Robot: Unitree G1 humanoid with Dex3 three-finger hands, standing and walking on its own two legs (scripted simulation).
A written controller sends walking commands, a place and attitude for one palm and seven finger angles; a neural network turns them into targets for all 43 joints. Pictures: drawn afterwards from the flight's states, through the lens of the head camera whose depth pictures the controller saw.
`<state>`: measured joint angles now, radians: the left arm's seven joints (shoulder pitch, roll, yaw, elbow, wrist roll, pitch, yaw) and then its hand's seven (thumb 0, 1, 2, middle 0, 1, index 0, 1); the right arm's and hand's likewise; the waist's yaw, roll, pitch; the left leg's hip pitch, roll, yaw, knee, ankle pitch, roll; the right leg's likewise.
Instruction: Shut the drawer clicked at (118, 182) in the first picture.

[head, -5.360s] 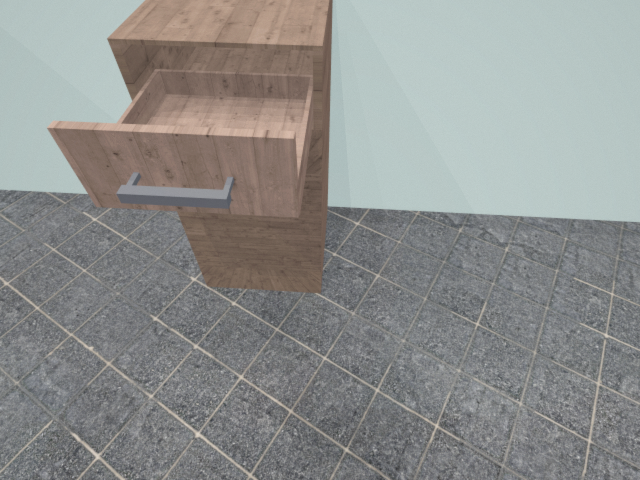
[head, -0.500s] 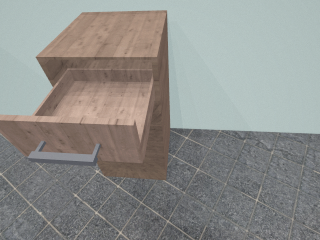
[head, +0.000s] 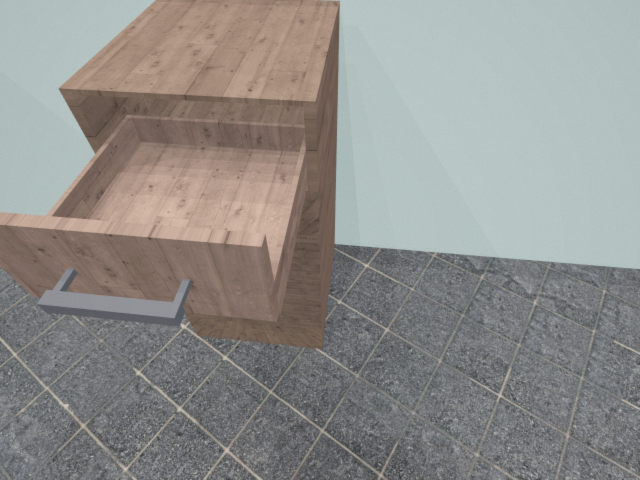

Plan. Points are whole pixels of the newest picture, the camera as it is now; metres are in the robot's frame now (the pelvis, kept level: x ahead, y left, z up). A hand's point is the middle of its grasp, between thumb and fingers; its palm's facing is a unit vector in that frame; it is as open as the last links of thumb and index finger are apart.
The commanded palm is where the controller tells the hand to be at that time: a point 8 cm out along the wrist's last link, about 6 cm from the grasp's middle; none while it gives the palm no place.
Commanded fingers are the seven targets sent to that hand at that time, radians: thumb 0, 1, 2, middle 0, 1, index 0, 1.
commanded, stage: shuffle to correct the standing spot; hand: left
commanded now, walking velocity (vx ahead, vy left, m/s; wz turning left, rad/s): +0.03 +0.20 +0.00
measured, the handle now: (119, 294) +0.32 +0.29 +0.05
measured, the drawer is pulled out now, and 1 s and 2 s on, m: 0.29 0.29 0.29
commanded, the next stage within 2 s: come to a stop and stand still in 0.46 s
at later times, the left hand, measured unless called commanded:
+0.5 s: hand out of the picture +0.03 +0.26 -0.18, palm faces +0.07 -0.96 -0.27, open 7.4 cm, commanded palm none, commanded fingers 0.00 0.90 0.90 -0.20 -0.30 -0.20 -0.30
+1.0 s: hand out of the picture +0.07 +0.26 -0.16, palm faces -0.04 -0.97 -0.23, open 7.2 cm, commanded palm none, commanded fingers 0.00 0.90 0.90 -0.20 -0.30 -0.20 -0.30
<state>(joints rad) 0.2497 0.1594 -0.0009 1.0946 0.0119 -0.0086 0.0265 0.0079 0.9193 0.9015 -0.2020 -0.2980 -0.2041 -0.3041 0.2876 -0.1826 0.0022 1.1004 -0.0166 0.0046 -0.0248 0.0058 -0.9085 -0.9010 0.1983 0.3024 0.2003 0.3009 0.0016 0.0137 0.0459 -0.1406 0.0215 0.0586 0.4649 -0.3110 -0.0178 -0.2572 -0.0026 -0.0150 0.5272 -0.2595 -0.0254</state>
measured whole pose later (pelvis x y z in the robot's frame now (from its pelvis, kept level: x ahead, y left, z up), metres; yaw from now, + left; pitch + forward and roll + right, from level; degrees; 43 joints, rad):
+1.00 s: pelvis +0.02 +0.08 +0.00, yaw -3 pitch -1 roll +1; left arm 0.23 0.17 0.00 1.05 0.01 -0.01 0.03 0.00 0.95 0.90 -0.20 -0.30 -0.20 -0.30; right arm 0.28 -0.14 0.00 1.11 -0.02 -0.01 -0.04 0.01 -0.93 -0.90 0.20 0.30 0.20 0.30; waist -0.02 0.00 0.02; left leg -0.15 0.01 0.13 0.42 -0.25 0.01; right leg -0.20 0.02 -0.05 0.49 -0.28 -0.06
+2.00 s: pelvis +0.01 +0.12 +0.00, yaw -3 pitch -1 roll +0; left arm 0.28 0.16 -0.02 1.08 0.01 -0.01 0.04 0.01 0.91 0.90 -0.20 -0.30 -0.20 -0.30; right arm 0.23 -0.17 0.00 1.12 -0.02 -0.01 -0.03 0.01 -0.92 -0.90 0.20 0.30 0.20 0.30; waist 0.00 0.00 0.05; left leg -0.16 -0.04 0.13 0.44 -0.26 0.07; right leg -0.19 -0.02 -0.03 0.48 -0.26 0.00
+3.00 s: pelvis +0.02 +0.13 +0.00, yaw -4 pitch -1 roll +0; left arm 0.31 0.11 -0.02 1.14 0.02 -0.02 0.05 0.00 0.91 0.90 -0.20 -0.30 -0.20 -0.30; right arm 0.29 -0.12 0.00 1.16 -0.01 -0.02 -0.03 0.00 -0.91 -0.90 0.20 0.30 0.20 0.30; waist -0.01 0.00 0.04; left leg -0.13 -0.05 0.14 0.39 -0.26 0.08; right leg -0.18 -0.03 -0.01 0.45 -0.26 0.01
